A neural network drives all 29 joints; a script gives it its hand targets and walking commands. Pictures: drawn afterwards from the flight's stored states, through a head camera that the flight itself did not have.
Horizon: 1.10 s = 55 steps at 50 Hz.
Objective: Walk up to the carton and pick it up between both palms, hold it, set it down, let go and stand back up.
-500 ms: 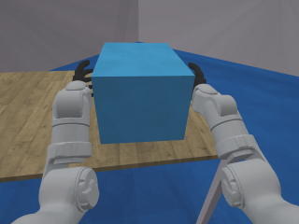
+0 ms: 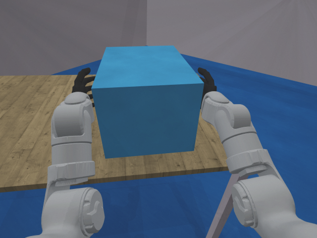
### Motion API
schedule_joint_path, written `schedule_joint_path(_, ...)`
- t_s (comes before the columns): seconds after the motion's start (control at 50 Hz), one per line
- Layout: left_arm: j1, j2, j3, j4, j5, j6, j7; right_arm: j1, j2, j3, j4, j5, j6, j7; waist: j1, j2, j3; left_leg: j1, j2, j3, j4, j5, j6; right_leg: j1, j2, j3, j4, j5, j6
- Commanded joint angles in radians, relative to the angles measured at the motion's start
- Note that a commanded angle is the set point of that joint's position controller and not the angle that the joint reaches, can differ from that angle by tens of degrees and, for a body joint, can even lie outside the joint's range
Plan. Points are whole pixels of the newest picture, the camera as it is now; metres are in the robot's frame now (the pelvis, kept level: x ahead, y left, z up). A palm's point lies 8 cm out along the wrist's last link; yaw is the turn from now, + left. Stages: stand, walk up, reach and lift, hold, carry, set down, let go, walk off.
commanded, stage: hold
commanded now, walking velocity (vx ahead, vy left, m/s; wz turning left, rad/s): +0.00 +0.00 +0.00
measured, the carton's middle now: (144, 92) +0.43 +0.01 +0.24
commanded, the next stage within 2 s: none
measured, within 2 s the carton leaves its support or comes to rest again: neither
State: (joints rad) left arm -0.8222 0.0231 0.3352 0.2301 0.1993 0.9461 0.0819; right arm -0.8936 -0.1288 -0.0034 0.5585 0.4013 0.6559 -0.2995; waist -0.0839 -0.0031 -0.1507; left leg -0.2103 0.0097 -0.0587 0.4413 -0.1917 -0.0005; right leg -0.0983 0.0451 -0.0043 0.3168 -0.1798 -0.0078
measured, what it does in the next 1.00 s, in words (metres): stands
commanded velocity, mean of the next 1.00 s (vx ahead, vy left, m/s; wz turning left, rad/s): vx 0.00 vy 0.00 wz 0.00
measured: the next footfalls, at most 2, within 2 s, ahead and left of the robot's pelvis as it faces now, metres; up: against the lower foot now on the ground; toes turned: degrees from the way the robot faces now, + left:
none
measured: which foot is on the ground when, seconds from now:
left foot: down 0.00-1.00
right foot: down 0.00-1.00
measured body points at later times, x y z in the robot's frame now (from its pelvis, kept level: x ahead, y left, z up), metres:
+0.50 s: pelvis +0.00 +0.00 +0.00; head -0.07 +0.02 +0.44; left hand +0.39 +0.15 +0.26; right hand +0.38 -0.15 +0.25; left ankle +0.03 +0.11 -0.74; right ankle +0.00 -0.12 -0.74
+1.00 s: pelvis +0.00 +0.00 +0.00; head -0.07 +0.02 +0.44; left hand +0.39 +0.15 +0.26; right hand +0.39 -0.15 +0.26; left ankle +0.03 +0.11 -0.74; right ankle +0.00 -0.12 -0.74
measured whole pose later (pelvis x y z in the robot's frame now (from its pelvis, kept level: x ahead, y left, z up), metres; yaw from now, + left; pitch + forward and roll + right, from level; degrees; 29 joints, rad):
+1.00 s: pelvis +0.00 +0.00 +0.00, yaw -1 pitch -2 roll -2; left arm -0.86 0.03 0.34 0.29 0.21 0.93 0.09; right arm -0.92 -0.15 0.02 0.60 0.42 0.64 -0.30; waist -0.08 0.01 -0.16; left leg -0.21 0.01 -0.06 0.44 -0.19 0.00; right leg -0.10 0.05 0.01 0.30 -0.17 -0.01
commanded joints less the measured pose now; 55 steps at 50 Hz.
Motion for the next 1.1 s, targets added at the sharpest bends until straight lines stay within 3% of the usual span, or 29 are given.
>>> schedule_joint_path(0.0,-0.943,-0.617,-0.544,-0.146,-0.224,-0.137,-0.147,-1.009,0.731,0.317,-0.325,0.157,-0.048,0.136,-0.014,0.085,-0.435,0.236,-0.033,0.008,-0.049,0.204,-0.037,0.013,0.03,0.011,-0.044,0.161,0.048)
schedule_joint_path(0.04,-0.941,-0.627,-0.537,-0.127,-0.223,-0.141,-0.144,-1.015,0.711,0.295,-0.32,0.15,-0.049,0.137,-0.026,0.096,-0.445,0.231,-0.03,0.002,-0.05,0.201,-0.036,0.021,0.028,0.009,-0.046,0.158,0.044)
schedule_joint_path(0.06,-0.957,-0.616,-0.523,-0.127,-0.224,-0.146,-0.143,-1.029,0.729,0.299,-0.315,0.158,-0.051,0.139,-0.008,0.077,-0.451,0.236,-0.033,0.008,-0.048,0.203,-0.034,0.018,0.032,0.013,-0.042,0.154,0.046)
schedule_joint_path(0.14,-0.933,-0.602,-0.48,-0.076,-0.207,-0.152,-0.144,-1.019,0.704,0.308,-0.291,0.157,-0.051,0.143,-0.001,0.061,-0.44,0.228,-0.034,0.011,-0.046,0.223,-0.033,0.03,0.037,0.015,-0.043,0.194,0.049)
schedule_joint_path(0.24,-0.932,-0.61,-0.484,-0.104,-0.207,-0.158,-0.14,-1.029,0.725,0.332,-0.32,0.181,-0.058,0.146,0.016,0.054,-0.475,0.26,-0.031,0.015,-0.035,0.272,-0.036,0.058,0.043,0.005,-0.045,0.237,0.054)
schedule_joint_path(0.3,-0.943,-0.598,-0.471,-0.115,-0.204,-0.161,-0.141,-1.027,0.724,0.336,-0.32,0.188,-0.062,0.137,0.008,0.033,-0.473,0.273,-0.033,0.013,-0.028,0.287,-0.034,0.068,0.045,0.008,-0.039,0.272,0.063)
schedule_joint_path(0.32,-0.955,-0.605,-0.48,-0.122,-0.21,-0.166,-0.141,-1.046,0.74,0.348,-0.346,0.19,-0.065,0.135,0.023,0.033,-0.481,0.278,-0.037,0.017,-0.019,0.297,-0.033,0.064,0.041,0.012,-0.037,0.28,0.062)
schedule_joint_path(0.36,-0.926,-0.613,-0.488,-0.135,-0.206,-0.163,-0.138,-1.031,0.739,0.347,-0.357,0.193,-0.067,0.132,0.021,0.027,-0.482,0.278,-0.036,0.015,-0.016,0.311,-0.035,0.066,0.048,0.007,-0.034,0.298,0.068)
schedule_joint_path(0.38,-0.919,-0.619,-0.494,-0.128,-0.217,-0.16,-0.142,-1.024,0.723,0.347,-0.351,0.186,-0.064,0.129,-0.001,0.03,-0.45,0.273,-0.041,0.008,-0.014,0.318,-0.031,0.065,0.047,0.015,-0.038,0.311,0.066)
schedule_joint_path(0.46,-0.903,-0.613,-0.506,-0.139,-0.22,-0.158,-0.142,-1.033,0.747,0.359,-0.397,0.199,-0.062,0.118,0.002,0.032,-0.463,0.271,-0.047,0.009,-0.011,0.314,-0.03,0.065,0.038,0.015,-0.031,0.358,0.073)
schedule_joint_path(0.6,-0.948,-0.632,-0.544,-0.158,-0.229,-0.154,-0.143,-1.017,0.747,0.336,-0.363,0.18,-0.055,0.123,-0.017,0.066,-0.447,0.256,-0.041,0.002,-0.027,0.264,-0.041,0.038,0.039,0.01,-0.038,0.237,0.057)
schedule_joint_path(0.62,-0.98,-0.64,-0.566,-0.192,-0.242,-0.158,-0.141,-1.026,0.756,0.329,-0.364,0.184,-0.055,0.127,-0.023,0.091,-0.469,0.266,-0.041,0.003,-0.027,0.263,-0.046,0.037,0.036,0.005,-0.034,0.226,0.058)
schedule_joint_path(0.72,-0.977,-0.627,-0.538,-0.155,-0.229,-0.15,-0.136,-1.018,0.731,0.308,-0.314,0.178,-0.051,0.133,-0.022,0.104,-0.451,0.255,-0.034,0.002,-0.023,0.25,-0.047,0.022,0.037,0.01,-0.038,0.202,0.048)
schedule_joint_path(0.88,-0.933,-0.604,-0.489,-0.116,-0.207,-0.15,-0.143,-0.999,0.714,0.312,-0.291,0.185,-0.051,0.134,-0.011,0.069,-0.437,0.26,-0.033,0.003,-0.033,0.265,-0.034,0.04,0.036,0.01,-0.041,0.241,0.058)
schedule_joint_path(0.94,-0.901,-0.617,-0.498,-0.139,-0.211,-0.149,-0.146,-1.004,0.714,0.345,-0.359,0.202,-0.051,0.124,-0.001,0.062,-0.473,0.277,-0.038,0.012,-0.011,0.349,-0.046,0.08,0.043,0.016,-0.028,0.338,0.06)
schedule_joint_path(1.0,-0.884,-0.584,-0.465,-0.103,-0.189,-0.139,-0.155,-1.006,0.705,0.344,-0.352,0.2,-0.048,0.114,-0.002,0.028,-0.426,0.266,-0.04,0.009,-0.029,0.288,-0.027,0.078,0.041,0.013,-0.038,0.321,0.073)
schedule_joint_path(1.08,-0.893,-0.613,-0.51,-0.147,-0.214,-0.147,-0.152,-1.028,0.735,0.367,-0.413,0.206,-0.065,0.118,0.004,0.037,-0.482,0.287,-0.037,0.006,-0.014,0.329,-0.036,0.074,0.047,0.005,-0.033,0.311,0.057)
